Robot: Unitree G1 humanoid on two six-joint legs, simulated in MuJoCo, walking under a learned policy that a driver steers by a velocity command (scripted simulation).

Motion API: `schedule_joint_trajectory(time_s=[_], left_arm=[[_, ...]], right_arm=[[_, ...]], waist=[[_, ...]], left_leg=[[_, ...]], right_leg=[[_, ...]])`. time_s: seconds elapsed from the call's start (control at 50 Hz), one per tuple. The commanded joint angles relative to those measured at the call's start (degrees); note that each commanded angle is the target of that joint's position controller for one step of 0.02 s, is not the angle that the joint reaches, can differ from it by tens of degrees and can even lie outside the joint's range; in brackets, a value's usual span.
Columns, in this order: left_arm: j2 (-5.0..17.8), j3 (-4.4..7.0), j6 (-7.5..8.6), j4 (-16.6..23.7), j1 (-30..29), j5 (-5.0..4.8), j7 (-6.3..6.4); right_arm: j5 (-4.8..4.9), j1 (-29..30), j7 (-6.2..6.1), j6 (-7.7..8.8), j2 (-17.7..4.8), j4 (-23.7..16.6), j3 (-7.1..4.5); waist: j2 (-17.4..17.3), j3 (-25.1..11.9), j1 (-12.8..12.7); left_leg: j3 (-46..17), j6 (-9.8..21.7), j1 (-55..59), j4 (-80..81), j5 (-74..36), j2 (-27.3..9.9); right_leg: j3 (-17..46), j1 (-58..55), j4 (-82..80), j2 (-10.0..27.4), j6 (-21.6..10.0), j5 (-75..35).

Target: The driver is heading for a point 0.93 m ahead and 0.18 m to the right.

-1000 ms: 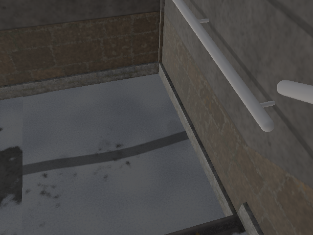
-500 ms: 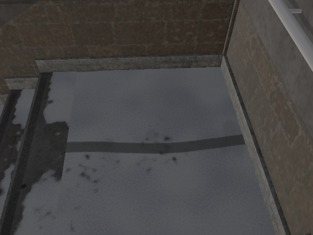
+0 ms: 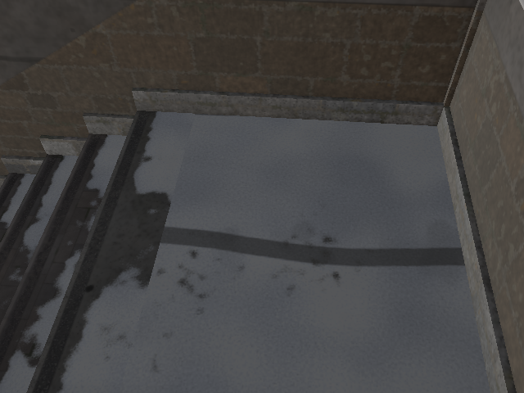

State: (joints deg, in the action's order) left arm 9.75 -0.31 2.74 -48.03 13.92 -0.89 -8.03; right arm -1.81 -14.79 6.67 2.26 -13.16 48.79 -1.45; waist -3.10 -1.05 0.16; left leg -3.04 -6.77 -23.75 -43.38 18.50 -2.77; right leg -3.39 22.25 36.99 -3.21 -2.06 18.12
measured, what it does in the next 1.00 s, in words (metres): walks ahead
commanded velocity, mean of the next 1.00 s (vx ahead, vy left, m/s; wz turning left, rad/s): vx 0.16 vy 0.00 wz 0.02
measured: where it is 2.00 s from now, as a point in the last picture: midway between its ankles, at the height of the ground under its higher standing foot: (277, 346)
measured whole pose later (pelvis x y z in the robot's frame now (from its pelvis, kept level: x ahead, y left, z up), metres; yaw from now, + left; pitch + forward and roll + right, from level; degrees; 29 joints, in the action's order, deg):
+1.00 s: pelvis +0.17 +0.02 -0.04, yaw +1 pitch -1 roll +4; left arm 8.2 0.5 4.1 -47.9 8.1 5.8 -2.2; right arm -6.7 -34.7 0.7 7.2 -2.9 64.5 1.8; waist 3.3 0.7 6.9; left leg 3.7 2.2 -4.5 -44.1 38.7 4.9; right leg 2.9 33.7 37.8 6.3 -5.4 -22.7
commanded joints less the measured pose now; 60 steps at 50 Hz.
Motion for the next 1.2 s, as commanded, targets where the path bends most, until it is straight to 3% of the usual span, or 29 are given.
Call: schedule_joint_trajectory(time_s=[0.02, 0.04, 0.08, 0.14, 0.46, 0.54, 0.6, 0.64, 0.68, 0.72, 0.74, 0.76, 0.8, 0.82, 0.86, 0.88, 0.9, 0.92, 0.96, 1.0, 1.02, 1.06, 1.08, 1.1, 1.12, 1.14, 1.16, 1.18, 1.2], left_arm=[[9.2, 2.94, 1.16, 2.98, 0.13, -0.07, 0.36], [11.54, 3.99, 1.38, 3.05, -0.4, 1.31, 1.68], [8.13, 3.73, 1.54, 3.87, -6.34, 2.62, 2.4], [6.33, 4.0, 1.47, 1.3, -3.74, 1.1, 2.19], [8.66, 6.65, -0.43, -3.64, -5.55, 1.87, 3.46], [12.26, 8.79, 0.66, -6.77, 3.31, 4.87, 5.61], [6.91, 7.0, 2.23, -8.83, 10.94, 4.96, 7.67], [6.37, 6.31, 2.0, -7.39, 9.03, 4.41, 7.83], [8.1, 6.26, 1.62, -6.38, 4.51, 4.36, 7.57], [6.74, 5.95, 2.15, -4.45, -2.58, 5.52, 6.66], [2.05, 5.19, 3.05, -0.65, -8.57, 6.69, 6.46], [0.66, 4.47, 3.72, 0.11, -9.37, 5.67, 6.98], [4.07, 5.02, 4.43, -1.36, -5.97, 5.08, 7.92], [1.77, 4.14, 3.95, -1.25, -2.64, 5.63, 7.95], [1.8, 3.4, 3.1, -1.47, -1.2, 7.2, 6.55], [-0.12, 2.03, 2.67, -0.61, -3.09, 7.94, 6.38], [-0.1, 1.88, 2.4, -0.11, -4.92, 7.1, 6.47], [-1.04, 1.12, 2.54, 0.94, -4.85, 6.48, 6.13], [0.04, 0.86, 1.58, 2.52, -4.82, 6.06, 5.62], [3.78, 1.32, 1.04, 4.32, -7.03, 7.16, 5.85], [4.0, 1.19, 1.27, 2.85, -2.31, 8.44, 5.55], [5.55, 1.02, 1.16, 3.11, -9.22, 7.4, 4.92], [4.94, 1.09, 1.32, 1.48, -7.07, 6.08, 5.08], [5.92, 2.19, 2.34, -6.15, 14.44, 6.07, 4.56], [12.37, 4.91, 2.62, -12.04, 28.16, 6.83, 5.76], [15.42, 5.64, 1.79, -13.41, 38.08, 8.19, 5.55], [16.68, 6.35, 2.33, -15.17, 41.24, 8.95, 4.66], [17.53, 6.89, 3.04, -14.46, 33.22, 8.73, 4.49], [12.66, 5.43, 2.79, -12.63, 23.35, 8.08, 4.54]], right_arm=[[0.81, 3.8, -0.89, 1.03, -10.52, -4.74, -2.22], [0.35, 7.48, -0.83, 0.55, -10.5, -4.61, -3.03], [2.43, 4.85, -1.72, 0.43, -5.77, -2.47, -2.43], [1.95, 1.3, -1.51, 0.3, -3.25, -0.82, -2.36], [1.29, 5.27, -1.83, -0.84, -4.64, 3.37, -4.41], [-1.55, 1.27, -3.58, 0.05, -6.8, 5.46, -6.32], [-1.77, 4.4, -5.16, 1.83, 0.66, 5.04, -4.01], [-1.68, 7.18, -5.52, 2.61, 1.01, 4.6, -3.69], [-2.17, -0.88, -5.3, 3.66, 0.26, 7.1, -3.86], [-4.19, -17.0, -5.4, 5.35, -0.59, 11.89, -3.8], [-4.78, -25.59, -5.1, 5.67, -2.98, 13.53, -3.6], [-4.71, -28.38, -4.66, 5.93, -2.77, 14.71, -2.73], [-3.76, -17.74, -4.39, 5.25, -0.68, 12.39, -1.69], [-4.93, -15.3, -5.06, 4.99, 1.69, 13.1, -0.93], [-4.29, -12.87, -6.54, 4.28, 5.52, 11.11, 0.31], [-4.84, -11.69, -7.75, 5.04, 9.27, 10.67, 2.29], [-3.57, -14.84, -8.15, 5.51, 7.1, 11.6, 1.81], [-4.35, -15.95, -8.11, 5.94, 5.73, 12.31, 2.19], [-5.81, -15.61, -5.9, 5.75, 3.65, 12.46, 2.44], [-4.52, -19.05, -5.38, 6.08, 4.26, 13.64, 3.06], [-5.43, -18.96, -5.32, 6.14, 2.42, 13.56, 3.1], [-0.16, -19.59, -6.51, 4.74, -1.37, 13.77, 1.45], [-0.62, -20.68, -5.97, 3.4, -4.27, 14.0, 0.63], [-6.49, -19.58, -3.46, 2.15, -7.15, 14.04, -0.12], [-4.32, -19.78, -1.22, 2.29, -1.71, 14.98, 0.42], [-3.2, -28.79, 0.48, 1.93, 4.04, 15.26, 0.76], [-0.98, -18.47, 1.16, 3.35, 2.6, 9.48, 0.44], [0.24, -8.25, 0.75, 4.69, -0.01, 2.74, -0.26], [0.05, -4.05, -0.36, 5.03, -1.28, 0.9, -0.53]], waist=[[0.24, -3.86, -2.51], [-0.37, 0.5, -4.21], [2.33, 3.99, -2.09], [2.84, 2.36, -0.89], [2.98, 1.6, 0.4], [4.73, 8.85, -0.95], [9.03, 7.2, -4.32], [7.81, 8.36, -3.92], [7.0, 9.95, 1.22], [-0.52, 8.72, 9.25], [-10.48, 7.25, 12.21], [-3.95, 13.97, 12.79], [7.14, 13.47, 7.72], [6.33, 12.73, 4.36], [2.11, 12.18, 3.04], [3.69, 11.63, 3.25], [0.24, 9.83, 5.02], [2.69, 8.8, 5.25], [0.43, 7.85, 3.54], [2.5, 10.66, 3.6], [3.98, 8.9, 0.82], [4.51, 11.51, 5.62], [3.68, 10.33, 4.91], [3.45, 4.89, -3.41], [14.17, 5.78, -9.9], [21.69, -12.87, -8.69], [12.8, -12.83, -11.7], [8.74, -4.5, -11.1], [0.58, 3.44, -7.91]], left_leg=[[0.4, 4.23, 8.87, 13.86, -9.56, 0.62], [0.93, 8.32, 0.8, 15.57, 3.76, 2.4], [-0.98, 8.93, -1.36, 20.74, 4.05, 2.01], [0.9, 8.53, 5.94, 19.89, -4.89, 2.81], [3.28, 8.44, 16.05, 25.28, -16.76, 2.82], [2.41, 14.54, 8.89, 22.41, 19.5, 2.71], [4.93, 14.28, 2.3, 12.48, 9.2, 3.23], [6.07, 13.79, 4.65, 9.12, 5.25, 3.35], [8.15, 14.42, 18.01, 10.51, 4.43, 4.61], [-2.68, 18.1, 31.28, 18.8, 5.24, -1.85], [-26.5, 26.98, 35.88, 28.2, 5.73, -13.59], [-33.76, 30.47, 37.64, 32.67, 10.73, -19.82], [-21.53, 26.03, 34.88, 28.48, 8.2, -16.6], [-15.02, 22.79, 30.59, 25.01, 2.01, -14.04], [-7.52, 21.1, 17.24, 22.24, -2.22, -8.84], [-5.3, 18.87, 17.24, 19.9, -3.57, -6.93], [-4.18, 19.47, 15.73, 17.55, -3.4, -4.98], [0.33, 17.87, 4.73, 13.08, -1.1, -2.17], [1.3, 17.1, -16.47, 14.35, 7.23, -0.17], [-2.63, 17.91, -14.07, 10.44, 9.25, -3.15], [-3.73, 17.73, -11.69, 3.93, 0.93, -4.74], [-6.26, 16.53, 9.22, -4.09, 0.51, -3.67], [-6.8, 17.75, 13.87, -9.59, -6.3, -2.17], [-3.84, 17.0, 3.84, -23.79, -25.43, -2.43], [-2.46, 14.03, -5.63, -38.68, -19.13, 1.98], [0.73, 10.68, -19.93, -74.02, 29.37, 10.01], [-1.2, 9.94, -36.77, -81.12, 30.9, 11.16], [1.03, 10.03, -50.0, -77.42, 25.18, 7.53], [-4.19, 11.87, -49.54, -65.37, 14.1, 0.38]], right_leg=[[9.89, -4.98, -9.48, 6.86, -0.12, -0.09], [3.86, -7.04, -10.55, 3.83, 0.36, 5.86], [3.08, -8.36, -9.76, 4.75, -0.84, 6.68], [2.53, -10.38, -11.02, 4.09, -1.56, -6.13], [1.85, -16.66, -16.4, 3.78, -0.63, -17.28], [7.53, -13.14, -18.98, 7.24, -8.03, 23.69], [20.32, -21.94, -22.22, 17.04, -14.51, 23.23], [22.14, -17.8, -22.76, 19.21, -15.67, 18.66], [17.72, -4.07, -18.09, 16.01, -15.74, 19.99], [8.27, 10.5, 4.9, 6.85, -12.7, 14.93], [4.72, 20.68, 22.94, -1.38, -7.62, 20.27], [16.22, 33.09, 25.65, -0.26, -7.82, 17.14], [14.1, 31.66, 29.83, 3.59, -6.31, 6.14], [13.86, 27.92, 27.3, 6.24, -6.88, 0.19], [8.09, 19.47, 24.82, 7.14, -7.08, -5.73], [12.97, 21.16, 10.6, 11.5, -5.55, -26.37], [9.52, 19.15, 5.0, 10.23, -3.94, -34.98], [7.37, 9.23, -2.59, 10.72, -3.5, -51.66], [2.14, -11.07, 3.0, 7.89, -3.04, -50.87], [3.49, -10.15, 1.62, 8.44, -2.19, -42.31], [3.19, -13.16, 9.68, 7.46, -1.59, -42.41], [6.36, -0.77, -17.73, 9.8, -0.51, -25.85], [2.6, -4.91, -22.94, 7.84, 0.29, -26.46], [-1.62, -27.94, -7.79, 5.19, -0.16, -36.83], [1.8, -38.28, -26.07, 7.5, -3.78, -41.26], [11.13, -66.43, 0.82, 21.87, -18.82, -83.31], [19.84, -70.02, 2.32, 23.92, -22.32, -81.33], [25.74, -62.26, -4.27, 27.8, -24.08, -52.39], [27.67, -46.01, -10.28, 30.14, -21.25, -25.41]])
